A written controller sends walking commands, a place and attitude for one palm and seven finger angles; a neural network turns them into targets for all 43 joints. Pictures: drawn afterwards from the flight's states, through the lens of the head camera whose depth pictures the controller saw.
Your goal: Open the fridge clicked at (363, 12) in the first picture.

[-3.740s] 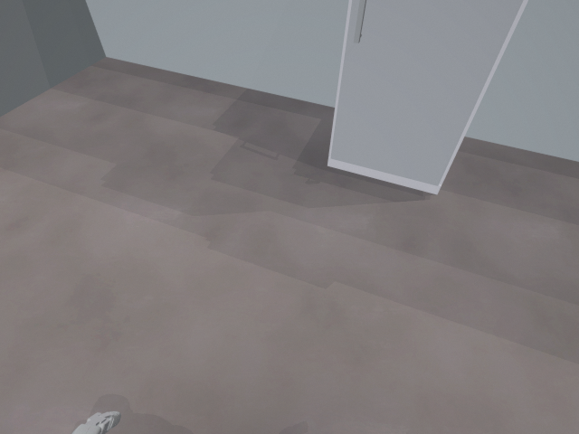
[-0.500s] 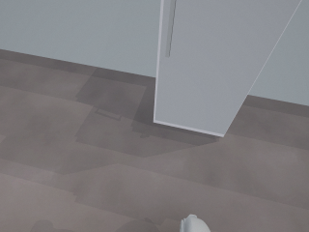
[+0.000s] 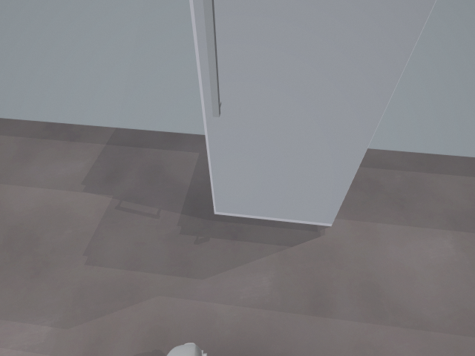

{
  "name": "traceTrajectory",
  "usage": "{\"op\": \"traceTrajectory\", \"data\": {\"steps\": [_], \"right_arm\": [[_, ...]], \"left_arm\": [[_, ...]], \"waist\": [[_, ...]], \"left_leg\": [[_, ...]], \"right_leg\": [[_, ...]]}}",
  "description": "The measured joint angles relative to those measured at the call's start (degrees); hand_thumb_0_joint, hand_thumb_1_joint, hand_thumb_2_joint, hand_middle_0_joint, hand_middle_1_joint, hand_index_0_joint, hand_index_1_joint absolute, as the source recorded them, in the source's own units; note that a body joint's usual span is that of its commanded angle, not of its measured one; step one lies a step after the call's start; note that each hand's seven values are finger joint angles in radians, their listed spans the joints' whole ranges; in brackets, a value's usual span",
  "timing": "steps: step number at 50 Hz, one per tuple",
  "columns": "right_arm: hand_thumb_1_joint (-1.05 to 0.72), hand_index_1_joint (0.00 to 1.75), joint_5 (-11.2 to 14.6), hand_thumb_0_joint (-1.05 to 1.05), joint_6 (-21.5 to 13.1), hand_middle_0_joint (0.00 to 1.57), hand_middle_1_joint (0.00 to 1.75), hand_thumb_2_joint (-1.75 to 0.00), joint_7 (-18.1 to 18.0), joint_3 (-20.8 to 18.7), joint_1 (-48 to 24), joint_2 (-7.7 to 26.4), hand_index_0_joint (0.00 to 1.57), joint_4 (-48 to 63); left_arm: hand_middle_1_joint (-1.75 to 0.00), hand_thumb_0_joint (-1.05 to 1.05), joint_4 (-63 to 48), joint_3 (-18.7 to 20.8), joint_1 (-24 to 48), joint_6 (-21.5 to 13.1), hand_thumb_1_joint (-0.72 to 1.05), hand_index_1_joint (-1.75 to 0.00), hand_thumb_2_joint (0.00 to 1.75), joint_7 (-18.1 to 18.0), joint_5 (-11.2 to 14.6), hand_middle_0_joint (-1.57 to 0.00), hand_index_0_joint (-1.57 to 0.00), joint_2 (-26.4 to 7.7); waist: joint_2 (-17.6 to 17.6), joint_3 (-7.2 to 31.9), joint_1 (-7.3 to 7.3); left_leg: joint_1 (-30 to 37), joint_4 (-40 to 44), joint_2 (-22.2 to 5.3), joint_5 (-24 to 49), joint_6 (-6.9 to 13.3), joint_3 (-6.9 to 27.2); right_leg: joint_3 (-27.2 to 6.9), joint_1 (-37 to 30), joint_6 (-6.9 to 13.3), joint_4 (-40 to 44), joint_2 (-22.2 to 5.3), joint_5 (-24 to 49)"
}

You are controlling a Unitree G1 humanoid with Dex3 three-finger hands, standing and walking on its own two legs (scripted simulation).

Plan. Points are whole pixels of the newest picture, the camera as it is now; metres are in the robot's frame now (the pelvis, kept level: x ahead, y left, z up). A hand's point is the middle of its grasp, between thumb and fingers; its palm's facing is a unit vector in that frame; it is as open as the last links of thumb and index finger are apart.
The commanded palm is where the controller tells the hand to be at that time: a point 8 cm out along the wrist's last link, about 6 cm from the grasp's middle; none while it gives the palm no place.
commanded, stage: take the last steps up to it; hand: left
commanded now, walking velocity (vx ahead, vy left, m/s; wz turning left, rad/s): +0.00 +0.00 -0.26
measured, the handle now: (212, 34) +0.79 +0.11 +0.17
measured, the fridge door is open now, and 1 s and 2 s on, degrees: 0 0 0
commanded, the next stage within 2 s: come to a stop and stand still in 0.98 s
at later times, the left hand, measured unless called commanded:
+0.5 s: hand out of the picture +0.14 +0.19 -0.16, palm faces -0.11 -0.98 -0.19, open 7.4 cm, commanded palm none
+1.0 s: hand (179, 353) +0.16 +0.13 -0.18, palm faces +0.04 -0.99 -0.12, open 7.4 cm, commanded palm none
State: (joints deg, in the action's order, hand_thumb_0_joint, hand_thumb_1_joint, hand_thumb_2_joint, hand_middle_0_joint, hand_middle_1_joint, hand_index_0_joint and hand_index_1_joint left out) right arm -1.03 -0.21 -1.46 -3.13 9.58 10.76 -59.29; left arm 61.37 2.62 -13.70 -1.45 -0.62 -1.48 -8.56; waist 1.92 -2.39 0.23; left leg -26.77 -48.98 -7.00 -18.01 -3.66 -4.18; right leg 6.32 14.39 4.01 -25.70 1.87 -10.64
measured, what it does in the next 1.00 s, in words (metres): walks ahead: left foot, then right foot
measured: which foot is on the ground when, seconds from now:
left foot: up 0.00-0.08, down 0.10-0.56, up 0.58-1.00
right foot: down 0.00-0.12, up 0.14-0.54, down 0.56-1.00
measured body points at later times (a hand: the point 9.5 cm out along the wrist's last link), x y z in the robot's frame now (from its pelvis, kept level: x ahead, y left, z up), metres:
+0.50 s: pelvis +0.08 +0.01 +0.01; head +0.10 +0.00 +0.46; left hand +0.15 +0.24 -0.15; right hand -0.01 -0.20 -0.15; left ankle +0.05 +0.13 -0.74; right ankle +0.09 -0.13 -0.71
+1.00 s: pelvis +0.24 -0.02 -0.01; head +0.26 -0.01 +0.44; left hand +0.16 +0.18 -0.17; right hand +0.33 -0.26 -0.15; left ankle +0.34 +0.08 -0.73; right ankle +0.11 -0.12 -0.74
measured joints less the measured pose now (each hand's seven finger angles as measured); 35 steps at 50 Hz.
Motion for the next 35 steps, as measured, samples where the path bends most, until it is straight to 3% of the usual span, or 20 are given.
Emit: {"op": "traceTrajectory", "data": {"steps": [5, 7, 10, 12, 15, 18, 23, 28, 29, 31, 33, 35], "right_arm": [[-0.93, 0.3, 0.3, 0.01, -0.4, 0.2, 0.3, -0.9, -0.1, 0.8, -0.3, -0.5, 0.2, 0.3], [-0.92, 0.3, 0.0, 0.0, -1.1, 0.2, 0.3, -0.9, -0.1, 1.3, 0.2, -1.6, 0.2, -0.2], [-0.93, 0.3, -0.5, 0.0, -1.3, 0.2, 0.3, -0.9, -0.2, 1.5, 2.0, -2.5, 0.2, 0.2], [-0.94, 0.3, -0.5, 0.0, -1.6, 0.2, 0.3, -0.9, -0.5, 1.3, 3.3, -2.2, 0.2, 0.2], [-0.94, 0.3, -0.5, 0.0, -2.1, 0.2, 0.3, -0.9, -0.4, 1.4, 5.6, -2.2, 0.2, -0.6], [-0.93, 0.3, -0.5, 0.0, -2.4, 0.2, 0.3, -0.9, -0.2, 1.3, 8.2, -2.6, 0.2, -1.8], [-0.92, 0.3, -0.8, 0.0, -2.2, 0.2, 0.3, -0.9, 0.1, 0.9, 12.1, -3.2, 0.2, -4.1], [-0.91, 0.3, -0.6, 0.0, -1.3, 0.2, 0.3, -0.9, 0.6, 0.6, 15.6, -3.3, 0.2, -6.6], [-0.91, 0.3, -0.3, 0.0, -1.0, 0.2, 0.3, -0.9, 0.8, 0.5, 16.0, -3.1, 0.2, -7.2], [-0.91, 0.3, -0.2, 0.0, 0.2, 0.2, 0.3, -0.9, 1.1, 0.5, 15.7, -2.6, 0.2, -8.1], [-0.91, 0.3, -0.3, 0.01, 0.8, 0.2, 0.3, -0.9, 1.5, 0.2, 14.6, -2.4, 0.2, -8.3], [-0.91, 0.3, -0.4, 0.01, 0.7, 0.2, 0.3, -0.9, 1.7, -0.2, 12.8, -2.1, 0.2, -7.5]], "left_arm": [[-0.3, 0.01, 0.3, 0.2, -1.4, 1.1, 0.91, -0.3, 0.9, 0.2, 0.3, -0.2, -0.2, 0.2], [-0.3, 0.01, 0.5, 0.3, -1.5, 1.7, 0.91, -0.3, 0.9, 0.4, 0.6, -0.2, -0.2, -0.4], [-0.3, 0.01, 0.6, 0.5, -2.0, 2.3, 0.91, -0.3, 0.9, 0.8, 0.1, -0.2, -0.2, -0.7], [-0.3, 0.01, 0.7, 0.7, -2.0, 2.4, 0.91, -0.3, 0.9, 1.3, -0.3, -0.2, -0.2, -0.9], [-0.3, 0.01, 0.5, 1.0, -1.9, 2.0, 0.91, -0.3, 0.9, 1.7, -0.5, -0.2, -0.2, -1.5], [-0.3, 0.01, 0.4, 1.2, -1.6, 2.1, 0.91, -0.3, 0.9, 1.8, -0.5, -0.2, -0.2, -2.1], [-0.3, 0.01, 0.2, 1.1, 0.2, 2.5, 0.91, -0.3, 0.9, 1.9, -0.3, -0.19, -0.2, -2.4], [-0.3, 0.01, -0.9, 0.8, 2.4, 0.8, 0.91, -0.3, 0.9, 2.1, -0.3, -0.19, -0.2, -1.7], [-0.3, 0.01, -1.0, 0.8, 2.9, 0.0, 0.91, -0.3, 0.9, 1.9, -0.3, -0.19, -0.2, -1.3], [-0.3, 0.01, -1.3, 0.4, 3.1, -1.3, 0.91, -0.3, 0.9, 1.4, -0.1, -0.19, -0.2, -0.1], [-0.3, 0.0, -1.6, 0.8, 2.0, -2.2, 0.92, -0.3, 0.9, 0.5, 0.3, -0.2, -0.2, 0.4], [-0.3, 0.0, -1.3, 0.8, 0.5, -2.4, 0.94, -0.3, 0.9, -0.1, 0.3, -0.2, -0.2, 0.1]], "waist": [[-1.3, 0.7, 1.21], [-3.2, 0.7, 1.35], [-3.6, 1.2, 1.21], [-3.4, 1.4, 0.56], [-3.4, 1.4, 0.15], [-3.4, 1.3, -0.35], [-2.7, 0.6, -2.1], [-1.4, 0.2, -3.13], [-0.6, -0.1, -3.0], [0.9, -0.3, -2.81], [1.1, 0.3, -1.97], [0.7, 0.9, -1.45]], "left_leg": [[8.6, 14.3, 1.7, 3.4, 0.1, -0.5], [10.3, 15.9, 2.8, 3.4, 3.1, -1.5], [12.3, 17.9, 2.9, 2.6, 5.1, -2.9], [14.0, 20.9, 3.1, 3.7, 5.3, -3.5], [16.4, 25.2, 3.5, 5.2, 5.3, -4.6], [18.3, 27.8, 3.7, 5.6, 5.1, -5.5], [20.3, 28.6, 3.4, 4.4, 3.9, -6.4], [20.0, 22.7, 2.1, -0.6, 1.6, -6.6], [18.8, 18.6, 1.3, -2.9, 2.1, -6.0], [13.9, 6.0, 0.8, -8.7, 3.2, -2.8], [8.5, -4.6, 1.3, -7.6, 3.8, -1.1], [4.1, -9.8, 1.0, -4.0, 3.7, -0.9]], "right_leg": [[-1.1, -0.2, -1.4, -2.5, 0.6, -2.4], [-1.8, 0.2, -2.3, -5.3, -0.4, -5.5], [-2.5, 3.8, -3.1, -17.1, -1.0, -14.1], [-3.2, 6.8, -3.3, -25.5, -1.9, -13.6], [-3.9, 9.8, -3.9, -31.5, -3.8, -9.9], [-3.9, 10.7, -4.5, -30.6, -5.5, -8.1], [-2.4, 8.5, -4.6, -19.8, -7.0, -9.4], [-0.2, 2.4, -3.8, -5.3, -6.0, -5.8], [0.3, 2.0, -3.3, -5.2, -5.5, -3.0], [1.6, 1.1, -2.4, -7.0, -4.7, -4.8], [2.2, -1.3, -2.0, -5.2, -4.3, -6.2], [2.4, -4.0, -2.0, -1.8, -3.9, -5.7]]}}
